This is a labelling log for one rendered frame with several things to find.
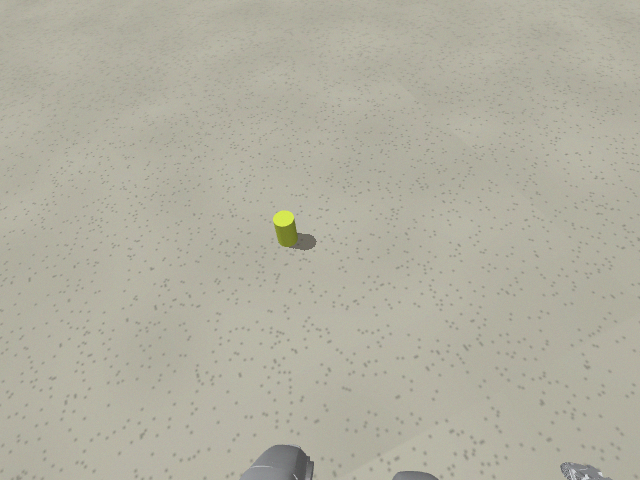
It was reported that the can can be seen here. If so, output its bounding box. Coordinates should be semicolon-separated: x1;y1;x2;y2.
273;210;298;247

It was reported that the right robot hand can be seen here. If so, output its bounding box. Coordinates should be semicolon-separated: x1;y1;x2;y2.
560;462;612;480

